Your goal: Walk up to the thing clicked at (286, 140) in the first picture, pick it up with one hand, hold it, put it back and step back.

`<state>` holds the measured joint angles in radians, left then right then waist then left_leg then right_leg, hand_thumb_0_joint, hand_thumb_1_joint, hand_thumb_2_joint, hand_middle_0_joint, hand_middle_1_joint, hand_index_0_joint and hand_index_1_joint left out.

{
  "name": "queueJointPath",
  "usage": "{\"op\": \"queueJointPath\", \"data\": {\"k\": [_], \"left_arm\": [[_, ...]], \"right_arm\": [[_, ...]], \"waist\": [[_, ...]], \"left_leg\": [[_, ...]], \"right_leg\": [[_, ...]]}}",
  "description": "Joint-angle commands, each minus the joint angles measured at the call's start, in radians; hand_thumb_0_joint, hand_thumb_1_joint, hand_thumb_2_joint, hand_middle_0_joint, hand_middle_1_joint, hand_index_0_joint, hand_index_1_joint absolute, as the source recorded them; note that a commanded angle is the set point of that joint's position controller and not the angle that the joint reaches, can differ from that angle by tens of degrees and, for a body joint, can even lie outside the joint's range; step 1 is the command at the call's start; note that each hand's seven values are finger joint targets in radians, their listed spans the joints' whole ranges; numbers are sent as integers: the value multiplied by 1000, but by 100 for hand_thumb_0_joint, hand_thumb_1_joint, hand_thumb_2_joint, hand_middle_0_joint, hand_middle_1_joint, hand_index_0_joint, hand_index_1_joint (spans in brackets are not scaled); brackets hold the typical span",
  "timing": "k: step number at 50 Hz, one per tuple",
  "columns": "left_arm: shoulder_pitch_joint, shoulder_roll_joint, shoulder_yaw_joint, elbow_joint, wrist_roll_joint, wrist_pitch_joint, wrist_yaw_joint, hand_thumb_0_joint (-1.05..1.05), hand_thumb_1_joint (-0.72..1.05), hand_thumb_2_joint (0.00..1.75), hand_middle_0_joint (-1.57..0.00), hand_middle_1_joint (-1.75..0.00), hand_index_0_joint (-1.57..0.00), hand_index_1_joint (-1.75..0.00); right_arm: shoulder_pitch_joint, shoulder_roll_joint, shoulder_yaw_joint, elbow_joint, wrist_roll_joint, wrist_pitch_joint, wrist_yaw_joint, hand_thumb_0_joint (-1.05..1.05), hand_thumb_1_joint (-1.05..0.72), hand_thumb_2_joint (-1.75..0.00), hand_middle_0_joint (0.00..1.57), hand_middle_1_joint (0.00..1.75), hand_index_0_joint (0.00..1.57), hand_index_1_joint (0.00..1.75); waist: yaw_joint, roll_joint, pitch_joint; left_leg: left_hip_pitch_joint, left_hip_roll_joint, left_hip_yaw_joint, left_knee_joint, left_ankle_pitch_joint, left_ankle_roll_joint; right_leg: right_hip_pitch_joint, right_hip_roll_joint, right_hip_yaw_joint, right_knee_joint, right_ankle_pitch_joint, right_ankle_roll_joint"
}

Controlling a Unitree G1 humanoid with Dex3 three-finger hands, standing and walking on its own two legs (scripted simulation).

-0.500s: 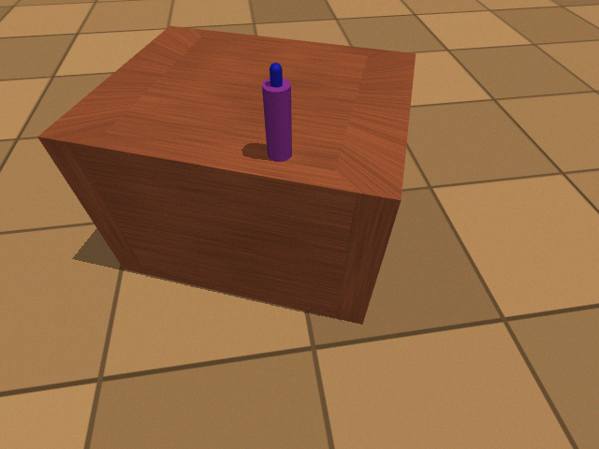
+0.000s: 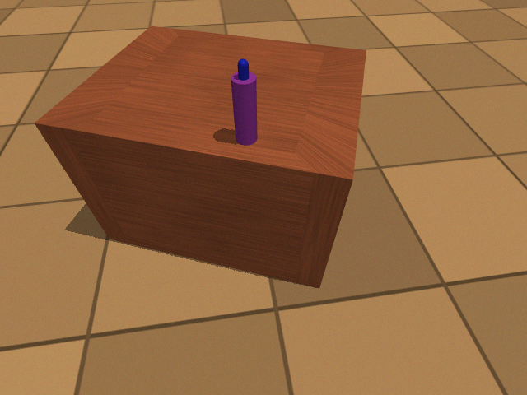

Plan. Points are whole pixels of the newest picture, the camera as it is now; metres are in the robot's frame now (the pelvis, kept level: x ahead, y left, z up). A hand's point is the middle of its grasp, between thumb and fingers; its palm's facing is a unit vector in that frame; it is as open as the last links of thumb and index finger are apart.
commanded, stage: stand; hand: left
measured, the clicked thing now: (244, 103) +0.82 +0.06 -0.01
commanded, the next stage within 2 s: walk up in 0.62 s
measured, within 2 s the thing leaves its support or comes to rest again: neither
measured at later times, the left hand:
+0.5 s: hand out of the picture +0.07 +0.25 -0.16, palm faces -0.02 -0.94 -0.34, open 7.4 cm
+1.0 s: hand out of the picture +0.14 +0.22 -0.15, palm faces -0.09 -0.90 -0.43, open 7.4 cm
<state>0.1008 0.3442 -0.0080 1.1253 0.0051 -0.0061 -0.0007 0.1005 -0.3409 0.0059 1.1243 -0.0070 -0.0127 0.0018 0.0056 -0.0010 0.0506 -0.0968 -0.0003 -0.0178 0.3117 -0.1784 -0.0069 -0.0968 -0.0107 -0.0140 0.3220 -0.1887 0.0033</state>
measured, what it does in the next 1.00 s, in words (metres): walks ahead: right foot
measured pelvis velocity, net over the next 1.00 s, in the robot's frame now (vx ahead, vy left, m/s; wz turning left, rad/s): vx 0.08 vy -0.07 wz -0.11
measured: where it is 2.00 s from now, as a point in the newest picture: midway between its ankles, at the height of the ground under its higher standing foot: (270, 362)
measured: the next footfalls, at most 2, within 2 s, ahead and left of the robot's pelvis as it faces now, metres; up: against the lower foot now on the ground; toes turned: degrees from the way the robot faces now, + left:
right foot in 0.90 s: +0.14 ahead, -0.20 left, +0.00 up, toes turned -7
left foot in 1.36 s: +0.38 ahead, +0.07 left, +0.00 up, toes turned -6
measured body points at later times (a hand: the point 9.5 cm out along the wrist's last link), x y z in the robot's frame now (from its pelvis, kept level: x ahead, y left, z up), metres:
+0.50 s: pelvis +0.00 +0.00 +0.00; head +0.01 +0.00 +0.45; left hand +0.07 +0.30 -0.13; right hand +0.08 -0.30 -0.13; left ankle +0.00 +0.12 -0.75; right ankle -0.01 -0.12 -0.75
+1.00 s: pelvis +0.08 -0.07 -0.03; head +0.09 -0.09 +0.42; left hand +0.14 +0.26 -0.12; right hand +0.09 -0.41 -0.16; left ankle +0.02 +0.08 -0.71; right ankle +0.10 -0.19 -0.75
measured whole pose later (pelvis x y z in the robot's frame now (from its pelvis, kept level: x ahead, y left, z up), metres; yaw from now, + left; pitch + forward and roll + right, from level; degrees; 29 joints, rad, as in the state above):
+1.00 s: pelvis +0.08 -0.07 -0.03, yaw -6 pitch -4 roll +0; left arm 0.30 0.40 0.08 0.96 0.03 -0.04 -0.05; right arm 0.26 -0.45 -0.08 0.99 -0.04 0.01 0.04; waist 0.01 0.07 0.10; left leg -0.23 0.06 -0.02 0.94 -0.52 0.03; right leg -0.29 0.00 -0.02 0.65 -0.29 -0.01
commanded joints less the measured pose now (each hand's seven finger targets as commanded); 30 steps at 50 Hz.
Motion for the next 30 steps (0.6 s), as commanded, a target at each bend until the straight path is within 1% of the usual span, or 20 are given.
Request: {"op": "queueJointPath", "data": {"k": [1,4,5,6,9,12,13,14,15,17,20,21,23,25,26,28,30], "left_arm": [[-43,209,44,-61,3,-27,11,0,90,90,-20,-30,-20,-30],[-37,213,45,-60,2,-26,10,0,90,90,-20,-30,-20,-30],[-35,213,46,-62,4,-27,10,0,90,90,-20,-30,-20,-30],[-39,212,45,-60,4,-27,10,0,90,90,-20,-30,-20,-30],[-35,213,44,-64,4,-29,11,0,90,90,-20,-30,-20,-30],[-31,216,45,-63,3,-28,12,0,90,90,-20,-30,-20,-30],[-32,215,44,-61,3,-28,13,0,90,90,-20,-30,-20,-30],[-33,214,45,-60,1,-28,11,0,90,90,-20,-30,-20,-30],[-28,215,44,-62,3,-28,12,0,90,90,-20,-30,-20,-30],[-23,212,43,-59,2,-27,11,0,90,90,-20,-30,-20,-30],[-19,211,43,-60,4,-28,12,0,90,90,-20,-30,-20,-30],[-24,215,44,-61,3,-27,12,0,90,90,-20,-30,-20,-30],[-19,211,43,-63,3,-27,10,0,90,90,-20,-30,-20,-30],[-27,217,46,-64,2,-27,11,0,90,90,-20,-30,-20,-30],[-25,210,44,-62,2,-25,11,0,90,90,-20,-30,-20,-30],[-31,213,46,-62,2,-23,10,0,90,90,-20,-30,-20,-30],[-18,211,46,-59,1,-23,9,0,90,90,-20,-30,-20,-30]], "right_arm": [[-40,-213,-41,-59,-2,-19,-13,0,-90,-90,20,30,20,30],[-29,-210,-40,-58,-1,-20,-14,0,-90,-90,20,30,20,30],[-38,-211,-41,-59,-1,-21,-14,0,-90,-90,20,30,20,30],[-34,-210,-41,-57,-1,-20,-13,0,-90,-90,20,30,20,30],[-30,-210,-42,-60,-1,-20,-13,0,-90,-90,20,30,20,30],[-27,-212,-42,-58,-1,-18,-13,0,-90,-90,20,30,20,30],[-30,-211,-42,-58,0,-18,-13,0,-90,-90,20,30,20,30],[-24,-212,-41,-58,0,-18,-13,0,-90,-90,20,30,20,30],[-29,-212,-42,-59,-1,-19,-13,0,-90,-90,20,30,20,30],[-27,-211,-40,-57,0,-21,-13,0,-90,-90,20,30,20,30],[-27,-214,-42,-58,0,-18,-14,0,-90,-90,20,30,20,30],[-19,-212,-42,-59,0,-19,-14,0,-90,-90,20,30,20,30],[-24,-217,-41,-59,1,-20,-14,0,-90,-90,20,30,20,30],[-22,-208,-38,-59,0,-21,-14,0,-90,-90,20,30,20,30],[-25,-216,-39,-59,0,-20,-15,0,-90,-90,20,30,20,30],[-19,-214,-39,-57,0,-20,-15,0,-90,-90,20,30,20,30],[-21,-217,-39,-57,1,-21,-16,0,-90,-90,20,30,20,30]], "waist": [[-1,1,-70],[-5,4,-68],[-1,4,-80],[-4,1,-73],[-5,-5,-85],[-4,-5,-83],[-6,-1,-74],[-5,6,-87],[-3,5,-88],[-1,11,-71],[-1,-6,-68],[-6,-7,-77],[-1,13,-85],[-5,1,-74],[-2,14,-70],[-4,11,-69],[1,9,-72]], "left_leg": [[-8,122,-91,-38,148,29],[-13,118,-90,-45,128,26],[7,121,-90,-39,147,28],[-7,121,-92,-41,141,26],[-2,121,-90,-37,165,26],[-1,119,-88,-38,148,29],[-6,121,-92,-38,158,26],[-3,120,-87,-36,150,29],[3,122,-88,-34,172,27],[-8,121,-93,-42,167,24],[2,123,-92,-36,170,27],[2,123,-90,-34,165,28],[9,124,-90,-31,178,29],[-1,121,-92,-41,170,23],[1,123,-89,-41,157,26],[-5,122,-89,-44,155,25],[0,123,-90,-45,157,27]], "right_leg": [[15,-122,91,-52,129,-31],[9,-121,94,-59,114,-30],[9,-123,94,-52,130,-33],[9,-122,93,-55,121,-31],[21,-123,90,-51,150,-32],[16,-123,94,-54,141,-32],[20,-121,88,-52,144,-31],[24,-126,94,-52,145,-32],[28,-126,92,-47,168,-35],[19,-121,90,-49,149,-34],[9,-121,88,-53,150,-31],[18,-124,93,-52,152,-34],[20,-124,92,-50,167,-34],[18,-120,90,-48,150,-33],[12,-122,93,-52,143,-32],[20,-122,94,-50,140,-34],[20,-122,93,-51,138,-32]]}}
